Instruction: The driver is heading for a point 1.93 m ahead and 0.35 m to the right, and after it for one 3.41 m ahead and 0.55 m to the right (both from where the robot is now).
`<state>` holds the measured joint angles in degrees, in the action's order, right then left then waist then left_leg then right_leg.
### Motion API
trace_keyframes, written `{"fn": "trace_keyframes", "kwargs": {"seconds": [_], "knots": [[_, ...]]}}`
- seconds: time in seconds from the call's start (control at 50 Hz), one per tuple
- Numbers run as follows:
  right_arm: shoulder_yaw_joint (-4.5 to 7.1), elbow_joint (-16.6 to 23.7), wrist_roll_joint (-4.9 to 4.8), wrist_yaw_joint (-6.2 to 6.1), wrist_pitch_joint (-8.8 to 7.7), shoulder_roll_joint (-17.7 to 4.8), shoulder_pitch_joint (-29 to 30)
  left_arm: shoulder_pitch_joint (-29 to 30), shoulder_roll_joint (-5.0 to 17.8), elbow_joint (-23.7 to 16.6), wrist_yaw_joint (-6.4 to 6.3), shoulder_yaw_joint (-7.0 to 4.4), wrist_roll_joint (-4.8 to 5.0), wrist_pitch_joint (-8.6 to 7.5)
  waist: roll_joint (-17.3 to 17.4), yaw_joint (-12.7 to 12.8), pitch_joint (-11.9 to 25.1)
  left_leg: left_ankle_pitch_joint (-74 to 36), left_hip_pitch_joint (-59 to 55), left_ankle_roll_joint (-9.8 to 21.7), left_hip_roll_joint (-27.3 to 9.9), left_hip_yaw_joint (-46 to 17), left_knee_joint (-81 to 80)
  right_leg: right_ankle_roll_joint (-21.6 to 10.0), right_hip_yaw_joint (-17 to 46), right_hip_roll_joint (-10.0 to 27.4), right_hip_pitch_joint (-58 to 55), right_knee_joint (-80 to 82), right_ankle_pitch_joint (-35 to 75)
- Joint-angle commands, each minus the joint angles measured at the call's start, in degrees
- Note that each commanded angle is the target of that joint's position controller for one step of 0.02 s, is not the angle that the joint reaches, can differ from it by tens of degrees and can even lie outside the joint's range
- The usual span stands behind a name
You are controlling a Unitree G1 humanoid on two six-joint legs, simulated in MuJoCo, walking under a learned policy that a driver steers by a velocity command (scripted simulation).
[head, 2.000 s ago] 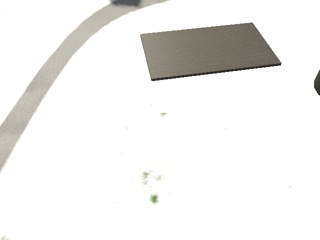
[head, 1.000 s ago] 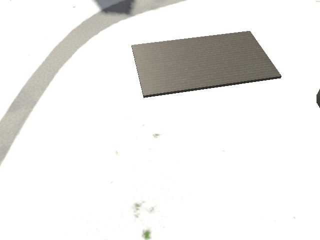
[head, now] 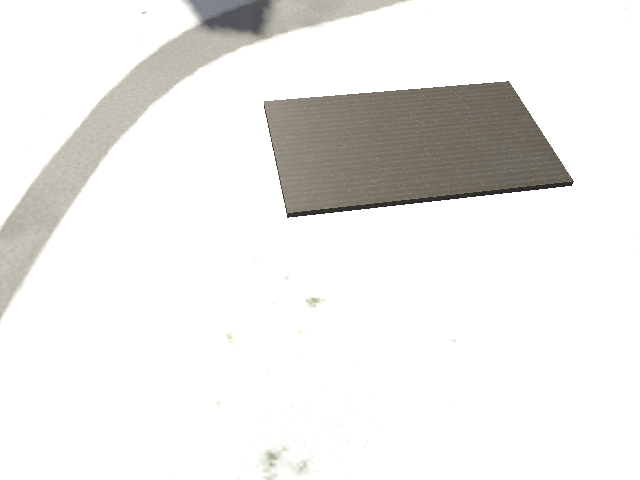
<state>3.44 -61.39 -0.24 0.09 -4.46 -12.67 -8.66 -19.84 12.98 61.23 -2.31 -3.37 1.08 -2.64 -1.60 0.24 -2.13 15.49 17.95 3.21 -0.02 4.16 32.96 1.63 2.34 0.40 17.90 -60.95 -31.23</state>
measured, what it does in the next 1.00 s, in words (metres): steps on the spot: right foot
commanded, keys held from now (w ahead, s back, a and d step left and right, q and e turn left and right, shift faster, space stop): no key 1.00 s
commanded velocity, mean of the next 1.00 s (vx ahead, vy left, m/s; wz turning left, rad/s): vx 0.03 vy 0.00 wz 0.00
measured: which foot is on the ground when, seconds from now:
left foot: down 0.00-1.00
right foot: up 0.00-0.22, down 0.24-1.00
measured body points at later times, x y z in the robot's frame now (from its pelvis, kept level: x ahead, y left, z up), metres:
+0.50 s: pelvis +0.05 +0.01 +0.01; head +0.07 +0.00 +0.46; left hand +0.09 +0.25 -0.15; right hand +0.10 -0.24 -0.15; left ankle +0.02 +0.09 -0.73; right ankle +0.05 -0.13 -0.73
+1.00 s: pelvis +0.05 +0.01 +0.01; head +0.06 +0.01 +0.46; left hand +0.07 +0.25 -0.15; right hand +0.07 -0.23 -0.15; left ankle +0.02 +0.09 -0.73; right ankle +0.05 -0.13 -0.73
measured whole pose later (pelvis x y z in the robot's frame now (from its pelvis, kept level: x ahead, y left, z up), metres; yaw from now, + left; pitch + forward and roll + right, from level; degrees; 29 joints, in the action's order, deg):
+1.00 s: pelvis +0.05 +0.01 +0.01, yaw +1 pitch -1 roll +0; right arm 1.4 -63.5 0.1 -1.6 -0.7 -10.3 -13.7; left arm -11.7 10.4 65.2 -3.1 -2.9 0.2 0.0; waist -0.3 0.0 -2.3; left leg 16.2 8.7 3.5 2.0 4.2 25.8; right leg 2.1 0.0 2.3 11.6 -26.4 -13.7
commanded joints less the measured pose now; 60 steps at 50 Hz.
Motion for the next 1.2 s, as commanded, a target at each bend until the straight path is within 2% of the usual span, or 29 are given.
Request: {"fn": "trace_keyframes", "kwargs": {"seconds": [0.02, 0.04, 0.06, 0.1, 0.14, 0.18, 0.2, 0.22, 0.24, 0.26, 0.28, 0.3, 0.32, 0.34, 0.38, 0.46, 0.8, 1.2], "knots": [[-0.62, 1.71, 0.64, 0.21, -0.49, -4.39, -0.82, -1.70, 2.29, -1.87, -0.79, -0.96, -0.23, 0.13, 4.77, 0.84, 2.67, -33.85, -7.13, 8.15, -14.70, -13.87, -15.00, -0.71, 1.27, 4.56, 9.30, -4.16, 4.27], [-1.11, 1.37, 1.19, 0.09, -0.38, -3.23, -0.51, -2.13, 1.93, -1.56, -0.88, -1.09, -0.38, 0.59, 5.77, 1.66, 2.84, -35.88, -4.73, 7.37, -12.50, -10.51, -15.32, -0.58, 0.41, 4.65, 5.51, -0.64, 6.63], [-1.37, 0.98, 1.68, -0.17, -0.37, -3.10, -1.07, -2.26, 0.90, -1.42, -0.88, -0.92, -0.37, 0.88, 6.67, 2.14, 3.29, -38.43, -4.14, 7.28, -11.11, -8.48, -15.13, -0.33, -0.20, 4.49, 3.16, 3.76, 8.17], [-1.29, 0.68, 1.83, -0.92, -0.29, -5.16, -1.75, 0.26, 0.19, -2.18, -1.13, -0.50, -0.25, 1.16, 6.98, 2.19, 4.20, -41.56, -5.39, 8.06, -10.45, -7.40, -14.39, 0.36, -0.96, 3.90, 0.94, 13.29, 9.02], [-0.87, 0.79, 1.16, -1.51, 0.21, -7.38, -2.08, 3.08, 0.95, -2.94, -1.31, -0.30, -0.25, 1.69, 6.53, 1.37, 5.55, -38.83, -7.12, 8.90, -11.33, -8.79, -13.92, 0.84, -1.56, 3.29, -0.77, 20.14, 9.69], [-0.82, 1.14, 0.22, -1.65, 0.99, -7.31, -1.29, 3.41, 1.68, -2.51, -1.20, -0.32, -0.17, 2.64, 6.09, 1.54, 5.26, -27.14, -5.33, 8.97, -11.69, -10.25, -14.80, 0.53, -2.22, 3.20, -4.39, 26.14, 14.26], [-0.92, 1.31, -0.32, -1.54, 1.36, -6.72, -0.40, 3.09, 1.58, -2.00, -1.08, -0.30, -0.38, 3.00, 5.63, 2.30, 3.86, -18.77, -2.74, 8.03, -10.83, -10.20, -15.26, -0.12, -2.87, 2.90, -7.52, 31.06, 19.16], [-1.08, 0.77, -0.69, -1.27, 1.51, -5.71, -1.73, 3.78, 2.13, -1.96, -0.99, -0.31, -1.11, 3.32, 4.47, 2.27, 1.96, -9.71, -0.55, 6.02, -9.24, -10.18, -16.13, -0.92, -2.18, 3.25, -9.73, 35.40, 24.34], [-1.25, 0.29, -0.31, -1.00, 1.48, -4.65, -3.17, 3.99, 3.25, -2.09, -1.01, -0.39, -1.75, 3.53, 3.12, 1.58, 0.83, -1.71, 1.27, 3.99, -7.68, -10.11, -16.56, -1.68, -0.09, 5.02, -11.79, 36.45, 27.85], [-1.19, 0.27, 0.40, -0.78, 1.46, -4.13, -4.16, 4.00, 5.04, -2.31, -1.12, -0.54, -1.63, 3.51, 0.65, -0.03, -0.55, 4.02, 2.98, 2.31, -4.83, -8.35, -16.24, -2.58, 0.88, 6.52, -12.16, 35.86, 31.71], [-1.05, 0.35, 0.44, -1.08, 1.97, -3.30, -6.45, 5.42, 7.10, -1.28, -0.85, -1.26, -0.61, 3.13, -4.86, -2.34, -2.04, 3.58, 1.01, 1.16, -1.63, -5.08, -16.96, -3.70, -0.17, 4.61, -7.88, 34.22, 26.52], [-1.00, 0.14, 0.53, -1.41, 2.20, -3.97, -5.28, 6.08, 4.51, -1.40, -0.56, -0.97, -0.49, 2.53, -2.94, -0.77, -2.24, 0.99, -1.69, 0.53, -1.29, -4.35, -14.90, -3.27, -0.37, 3.82, -6.22, 34.99, 26.17], [-1.04, 0.39, 0.31, -1.62, 2.35, -3.70, -4.82, 6.49, 3.18, -1.07, -0.48, -0.69, -0.97, 2.01, -2.25, -0.79, -1.33, -3.55, -2.89, 0.52, -1.31, -3.99, -13.52, -2.63, -0.20, 4.08, -6.39, 35.58, 28.34], [-1.12, 0.23, 0.25, -1.78, 2.51, -3.30, -5.01, 7.00, 3.50, -0.98, -0.37, -0.83, -1.17, 1.56, -1.82, -0.92, -0.22, -8.86, -4.71, 0.62, -1.45, -3.75, -12.04, -2.27, -0.11, 3.97, -6.46, 35.55, 30.99], [-1.04, 0.09, 0.36, -1.73, 2.79, -3.68, -5.68, 6.43, 3.25, -0.32, -0.30, -0.89, -0.94, 1.00, -0.91, -0.97, 2.60, -15.20, -7.58, 0.75, -1.63, -3.37, -10.37, -2.38, -0.49, 3.73, -7.45, 34.89, 33.45], [-1.00, 0.15, 0.16, -1.58, 3.18, -3.78, -5.08, 6.55, 3.03, 0.39, -0.37, -0.79, -0.76, 1.24, 0.15, -0.72, 3.55, -17.82, -9.17, 0.96, -2.07, -3.52, -9.52, -2.52, -0.86, 3.41, -7.75, 34.63, 33.83], [-1.21, -0.81, 0.26, -1.73, 3.60, -3.46, -6.58, 6.34, 2.76, 2.29, -0.84, -0.45, -0.88, 2.34, 1.65, -0.21, 0.12, -12.73, -7.25, 0.67, -2.84, -4.69, -11.69, -1.81, -1.54, 2.73, -7.57, 36.19, 28.35], [-1.26, -0.60, 0.28, -1.79, 3.37, -2.84, -8.73, 4.60, 2.47, 3.62, -1.15, 0.05, -0.89, 2.17, 1.79, -0.20, -0.83, -7.18, -6.28, 1.12, -3.30, -5.90, -14.51, -1.28, -1.59, 2.93, -6.42, 37.51, 24.93]]}}
Keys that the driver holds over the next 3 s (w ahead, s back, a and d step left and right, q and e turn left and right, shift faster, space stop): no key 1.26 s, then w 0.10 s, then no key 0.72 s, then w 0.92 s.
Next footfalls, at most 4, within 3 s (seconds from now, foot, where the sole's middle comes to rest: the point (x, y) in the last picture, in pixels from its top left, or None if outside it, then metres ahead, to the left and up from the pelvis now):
0.24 right None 0.09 -0.13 -0.77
1.56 right None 0.16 -0.14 -0.77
2.38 left None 0.14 0.10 -0.77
2.86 right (388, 462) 0.52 -0.14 -0.77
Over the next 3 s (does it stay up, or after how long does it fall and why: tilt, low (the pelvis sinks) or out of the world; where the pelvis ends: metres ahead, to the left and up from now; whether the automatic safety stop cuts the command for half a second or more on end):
stays up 0.41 -0.06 0.00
